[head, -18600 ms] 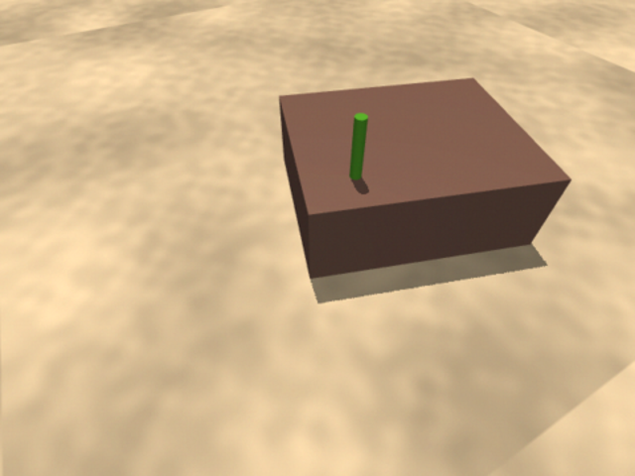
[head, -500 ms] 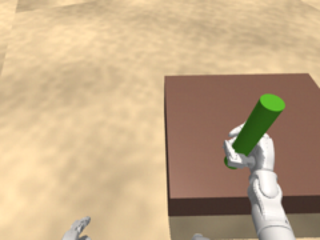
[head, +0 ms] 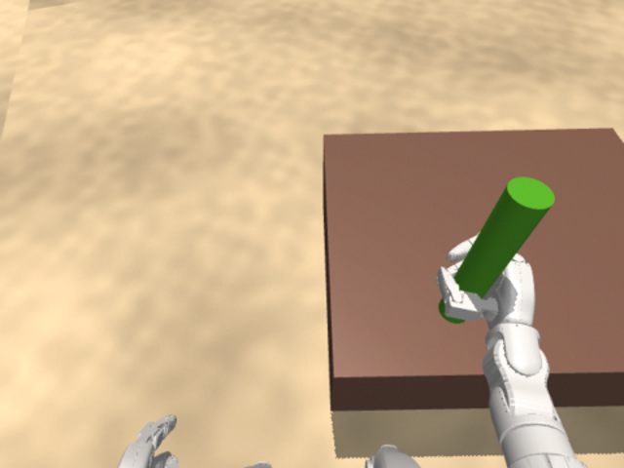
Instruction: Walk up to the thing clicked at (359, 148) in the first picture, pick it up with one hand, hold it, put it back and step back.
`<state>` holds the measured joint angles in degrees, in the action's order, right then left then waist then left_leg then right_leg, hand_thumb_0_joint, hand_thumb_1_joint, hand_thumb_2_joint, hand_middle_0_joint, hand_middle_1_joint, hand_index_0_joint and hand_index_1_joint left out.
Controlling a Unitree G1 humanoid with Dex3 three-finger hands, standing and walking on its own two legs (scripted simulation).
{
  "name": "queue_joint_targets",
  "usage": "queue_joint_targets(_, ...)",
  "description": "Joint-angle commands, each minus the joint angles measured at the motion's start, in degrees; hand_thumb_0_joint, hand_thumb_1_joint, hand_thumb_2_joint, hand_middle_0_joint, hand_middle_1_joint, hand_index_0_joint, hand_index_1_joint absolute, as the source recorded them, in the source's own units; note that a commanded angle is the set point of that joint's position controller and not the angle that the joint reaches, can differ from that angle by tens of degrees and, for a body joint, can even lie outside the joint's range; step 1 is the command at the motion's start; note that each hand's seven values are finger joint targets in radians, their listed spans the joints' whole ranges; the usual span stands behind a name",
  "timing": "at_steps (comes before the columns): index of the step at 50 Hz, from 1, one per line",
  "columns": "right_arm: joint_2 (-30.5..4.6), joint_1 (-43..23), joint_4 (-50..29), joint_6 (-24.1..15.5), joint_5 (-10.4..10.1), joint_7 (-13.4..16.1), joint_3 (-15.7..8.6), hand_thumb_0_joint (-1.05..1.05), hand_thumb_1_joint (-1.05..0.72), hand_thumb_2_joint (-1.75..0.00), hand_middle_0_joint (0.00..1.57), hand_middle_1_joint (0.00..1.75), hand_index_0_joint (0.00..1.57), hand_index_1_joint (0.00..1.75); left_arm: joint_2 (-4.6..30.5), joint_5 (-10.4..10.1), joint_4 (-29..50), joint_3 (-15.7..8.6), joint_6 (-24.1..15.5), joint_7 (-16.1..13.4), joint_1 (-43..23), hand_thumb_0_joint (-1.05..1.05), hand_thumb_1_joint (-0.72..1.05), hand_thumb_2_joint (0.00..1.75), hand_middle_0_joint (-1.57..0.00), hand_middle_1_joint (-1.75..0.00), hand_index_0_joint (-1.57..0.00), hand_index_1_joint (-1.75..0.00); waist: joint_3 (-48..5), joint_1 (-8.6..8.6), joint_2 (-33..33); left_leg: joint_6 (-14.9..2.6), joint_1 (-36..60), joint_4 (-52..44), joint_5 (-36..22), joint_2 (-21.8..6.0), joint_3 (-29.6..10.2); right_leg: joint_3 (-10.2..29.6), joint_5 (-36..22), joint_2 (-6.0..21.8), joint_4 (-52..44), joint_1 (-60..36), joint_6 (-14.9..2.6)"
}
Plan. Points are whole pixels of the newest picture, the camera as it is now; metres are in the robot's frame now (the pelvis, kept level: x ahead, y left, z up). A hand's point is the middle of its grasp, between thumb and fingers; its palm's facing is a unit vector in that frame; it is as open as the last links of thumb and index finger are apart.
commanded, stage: crouch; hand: right
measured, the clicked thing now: (484, 263) +0.35 -0.19 +0.07
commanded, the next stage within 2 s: lower in 1.08 s
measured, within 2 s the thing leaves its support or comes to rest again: rests again in 2.00 s
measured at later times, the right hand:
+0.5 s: hand (439, 277) +0.43 -0.20 -0.11, palm faces +0.16 +0.99 +0.02, open 5.7 cm
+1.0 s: hand (432, 278) +0.47 -0.20 -0.18, palm faces +0.16 +0.99 +0.01, open 5.7 cm
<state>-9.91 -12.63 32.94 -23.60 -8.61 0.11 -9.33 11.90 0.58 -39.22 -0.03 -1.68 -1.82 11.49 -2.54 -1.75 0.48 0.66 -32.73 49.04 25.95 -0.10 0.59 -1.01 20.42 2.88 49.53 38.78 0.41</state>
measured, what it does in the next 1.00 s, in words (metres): lowers itself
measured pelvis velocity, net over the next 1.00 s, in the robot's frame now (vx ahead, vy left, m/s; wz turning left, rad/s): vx -0.05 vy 0.00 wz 0.07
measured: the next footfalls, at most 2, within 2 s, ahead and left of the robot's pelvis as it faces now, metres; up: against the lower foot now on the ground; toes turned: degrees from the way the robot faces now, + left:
none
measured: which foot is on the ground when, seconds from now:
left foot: down 0.00-1.00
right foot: down 0.00-1.00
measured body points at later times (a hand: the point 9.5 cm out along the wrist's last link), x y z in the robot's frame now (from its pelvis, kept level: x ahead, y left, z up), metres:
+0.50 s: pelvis -0.03 +0.00 -0.12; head +0.12 -0.02 +0.30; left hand +0.05 +0.26 -0.24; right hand +0.42 -0.25 -0.11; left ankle -0.02 +0.13 -0.70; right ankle +0.04 -0.12 -0.70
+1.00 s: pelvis -0.05 +0.00 -0.18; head +0.14 -0.03 +0.23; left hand +0.02 +0.27 -0.30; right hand +0.45 -0.26 -0.17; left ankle -0.02 +0.13 -0.70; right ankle +0.04 -0.12 -0.70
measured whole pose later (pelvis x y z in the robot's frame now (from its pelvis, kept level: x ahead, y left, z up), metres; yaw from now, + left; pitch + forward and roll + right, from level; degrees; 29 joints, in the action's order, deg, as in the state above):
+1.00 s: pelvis -0.05 +0.00 -0.18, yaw +4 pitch +33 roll +6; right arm -27.8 -48.3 64.9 -30.5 -4.0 -7.0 -26.9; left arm 13.8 4.6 -38.2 2.6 0.8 1.7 10.8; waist -10.3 -9.0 -1.3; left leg 0.2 -89.6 94.8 38.6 2.5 3.8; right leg 4.6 31.6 5.2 95.9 97.9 0.6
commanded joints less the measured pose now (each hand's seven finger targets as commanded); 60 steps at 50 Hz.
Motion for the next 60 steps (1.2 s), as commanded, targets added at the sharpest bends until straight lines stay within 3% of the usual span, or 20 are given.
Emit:
queue_joint_targets(1,-9.07,-23.76,-7.43,-8.08,-0.57,-0.07,-5.13,0.0,-0.58,-1.4,1.47,1.53,1.49,1.53,8.54,0.39,4.68,-3.51,-1.93,-0.46,1.01,0.0,0.88,0.92,-0.2,-0.31,-0.2,-0.31,-17.11,-1.58,0.02,-0.64,-5.73,-1.56,-14.35,0.92,-0.38,1.09,-8.47,-0.87,0.23,-7.98,-1.58)
queue_joint_targets(6,-13.2,-33.29,-0.74,-13.22,0.04,-2.1,-7.47,0.0,-0.6,-1.41,1.45,1.52,1.47,1.52,9.54,1.3,5.12,-3.31,-2.64,0.0,1.32,0.0,0.88,0.92,-0.2,-0.31,-0.2,-0.31,-24.72,-2.78,-3.77,-1.25,-19.2,8.11,-8.63,1.68,-0.45,2.42,-4.78,-0.32,9.11,-0.9,-1.19)
queue_joint_targets(8,-16.95,-38.25,-1.74,-15.01,0.19,-3.35,-9.1,0.0,-0.61,-1.42,1.47,1.54,1.49,1.54,10.1,1.55,5.63,-3.29,-2.5,0.14,2.99,0.0,0.89,0.92,-0.2,-0.31,-0.2,-0.31,-33.39,-3.06,-6.1,-1.18,-20.34,11.07,-11.4,1.93,-0.3,2.76,-9.1,-0.35,13.19,-1.78,-1.25)
queue_joint_targets(10,-16.93,-37.26,5.58,-14.81,-0.11,-4.85,-10.04,0.0,-0.63,-1.43,1.48,1.55,1.5,1.55,10.34,1.72,5.56,-2.96,-2.01,0.16,3.77,0.0,0.88,0.92,-0.2,-0.31,-0.19,-0.31,-33.48,-3.6,-5.61,-1.06,-23.43,13.52,-12.13,2.18,-0.04,2.89,-10.49,-0.43,16.6,1.78,-1.54)
queue_joint_targets(13,-21.29,-42.23,5.67,-15.57,-0.69,-6.43,-12.93,0.0,-0.63,-1.4,1.46,1.52,1.48,1.52,11.11,2.03,5.75,-2.63,-1.49,0.62,4.39,0.0,0.88,0.92,-0.2,-0.3,-0.19,-0.31,-39.86,-3.02,-7.08,-1.0,-25.92,16.68,-13.43,2.22,-0.18,3.31,-12.36,-0.21,21.28,4.39,-1.8)
queue_joint_targets(15,-22.12,-44.89,6.73,-14.84,-0.95,-7.0,-13.76,0.0,-0.61,-1.41,1.46,1.52,1.48,1.52,11.5,2.13,6.32,-2.35,-0.88,0.81,4.57,0.0,0.88,0.92,-0.2,-0.3,-0.19,-0.31,-40.47,-3.41,-7.49,-1.06,-27.06,17.53,-13.01,2.29,-0.23,3.38,-11.77,-0.2,22.67,5.81,-1.89)
queue_joint_targets(16,-20.22,-43.52,10.73,-14.21,-0.85,-7.37,-13.27,0.0,-0.64,-1.4,1.47,1.52,1.48,1.52,11.38,2.19,5.66,-2.35,-0.52,1.11,4.98,0.0,0.88,0.92,-0.2,-0.3,-0.19,-0.31,-38.5,-4.0,-7.1,-1.38,-28.95,18.93,-12.43,2.53,0.74,3.93,-11.52,-0.05,22.68,7.38,-1.77)
queue_joint_targets(17,-22.27,-45.05,8.77,-14.35,-0.73,-7.41,-14.2,0.0,-0.65,-1.4,1.48,1.52,1.49,1.52,11.6,2.27,5.88,-2.42,-0.35,1.3,4.93,0.0,0.88,0.92,-0.2,-0.3,-0.19,-0.31,-40.03,-2.96,-8.79,-1.41,-29.73,19.66,-12.68,2.51,0.63,3.94,-12.24,0.2,23.55,7.63,-1.86)
queue_joint_targets(19,-24.3,-47.08,7.98,-14.0,-0.02,-7.46,-15.0,0.0,-0.66,-1.4,1.48,1.52,1.49,1.52,12.38,2.15,6.26,-2.51,0.18,1.48,5.12,0.0,0.88,0.92,-0.2,-0.3,-0.2,-0.31,-42.48,-3.31,-9.55,-1.82,-31.05,20.35,-11.19,2.74,1.07,4.48,-11.5,0.26,23.85,6.17,-1.68)
queue_joint_targets(21,-22.48,-46.52,11.75,-13.45,0.25,-7.21,-14.92,0.0,-0.65,-1.39,1.47,1.51,1.48,1.51,12.11,2.47,5.76,-2.34,0.62,1.96,5.42,0.0,0.89,0.91,-0.2,-0.3,-0.2,-0.31,-39.49,-4.07,-8.35,-1.99,-33.14,21.75,-9.18,3.0,1.73,5.05,-9.12,0.31,24.36,9.56,-1.69)
queue_joint_targets(22,-23.43,-46.79,11.69,-13.57,0.49,-7.1,-15.03,0.0,-0.65,-1.39,1.47,1.5,1.47,1.5,12.12,2.61,5.54,-2.34,0.71,2.12,5.14,0.0,0.89,0.91,-0.2,-0.3,-0.2,-0.31,-39.64,-3.56,-9.71,-2.06,-33.8,22.15,-8.77,2.94,1.5,4.79,-8.49,0.25,25.16,10.52,-1.66)
queue_joint_targets(31,-29.95,-54.55,13.91,-14.55,1.94,-6.27,-18.8,0.0,-0.59,-1.39,1.45,1.51,1.46,1.51,12.04,3.32,4.22,-1.94,0.94,2.32,6.42,0.0,0.89,0.91,-0.2,-0.3,-0.2,-0.3,-42.21,-5.66,-8.86,-1.81,-37.87,25.71,-6.73,3.21,1.06,4.74,-3.75,0.44,31.44,18.77,-2.41)
queue_joint_targets(34,-28.85,-55.48,16.15,-14.45,2.66,-6.6,-17.72,0.0,-0.6,-1.38,1.44,1.49,1.45,1.49,11.82,3.53,4.02,-1.57,1.01,2.46,5.98,0.0,0.9,0.91,-0.2,-0.3,-0.2,-0.3,-41.45,-6.31,-9.83,-2.12,-40.39,27.29,-3.9,3.27,1.46,5.02,-0.35,0.31,31.98,21.2,-2.15)
queue_joint_targets(37,-31.28,-57.1,16.17,-14.12,3.47,-6.73,-18.44,0.0,-0.59,-1.39,1.44,1.49,1.45,1.49,12.48,3.67,4.4,-1.74,1.26,2.51,6.17,0.0,0.89,0.91,-0.2,-0.3,-0.2,-0.3,-43.29,-5.91,-12.93,-2.55,-43.44,29.09,-2.61,3.47,1.93,5.66,-0.4,0.59,32.35,19.92,-1.85)
queue_joint_targets(38,-29.34,-57.47,17.46,-13.84,3.5,-6.97,-17.04,0.0,-0.59,-1.39,1.44,1.49,1.45,1.49,12.41,3.74,4.32,-1.68,1.36,2.53,5.95,0.0,0.89,0.91,-0.2,-0.3,-0.2,-0.3,-41.75,-6.78,-13.23,-2.62,-45.08,29.44,-1.42,3.38,2.16,5.88,1.05,0.63,32.57,20.3,-1.71)
queue_joint_targets(42,-31.72,-60.34,15.64,-13.3,3.77,-6.81,-18.18,0.0,-0.61,-1.4,1.45,1.51,1.46,1.51,13.08,3.81,4.43,-1.58,1.52,2.57,6.59,0.0,0.89,0.9,-0.2,-0.3,-0.2,-0.3,-44.67,-6.23,-15.3,-2.84,-48.37,32.39,-1.91,3.58,3.09,7.47,-1.03,1.13,33.69,18.62,-1.35)
queue_joint_targets(44,-30.96,-60.18,17.36,-12.7,3.7,-6.91,-18.11,0.0,-0.59,-1.42,1.46,1.53,1.47,1.53,13.24,3.92,4.33,-1.63,1.69,2.66,7.17,0.0,0.89,0.9,-0.2,-0.3,-0.2,-0.3,-44.42,-7.04,-14.65,-2.74,-49.04,33.14,-2.38,3.58,3.35,7.78,-1.67,1.27,34.63,19.35,-1.34)
queue_joint_targets(49,-32.84,-61.76,17.42,-12.11,3.72,-6.86,-18.72,0.0,-0.58,-1.4,1.43,1.5,1.45,1.5,13.06,3.88,4.42,-1.53,1.85,2.72,7.17,0.0,0.88,0.91,-0.2,-0.3,-0.2,-0.3,-43.98,-7.21,-13.32,-2.54,-48.9,33.7,-2.01,3.64,2.95,6.59,0.22,0.97,37.33,24.26,-1.83)
queue_joint_targets(52,-34.21,-61.99,16.75,-11.95,3.77,-7.07,-19.37,0.0,-0.62,-1.43,1.46,1.54,1.48,1.54,13.08,3.86,4.27,-1.42,1.94,2.69,7.3,0.0,0.89,0.91,-0.2,-0.3,-0.2,-0.3,-46.54,-7.17,-13.96,-2.31,-48.32,34.76,-4.65,3.66,2.63,6.23,-2.54,1.01,39.51,24.53,-2.12)
queue_joint_targets(60,-35.16,-62.54,17.12,-10.88,4.23,-7.86,-19.57,0.0,-0.68,-1.42,1.47,1.53,1.48,1.53,13.31,3.76,4.5,-1.29,2.39,2.85,7.16,0.0,0.89,0.91,-0.2,-0.3,-0.2,-0.3,-45.2,-6.99,-15.57,-2.68,-52.45,37.05,-1.12,3.91,3.09,6.5,0.83,1.11,40.36,26.9,-1.89)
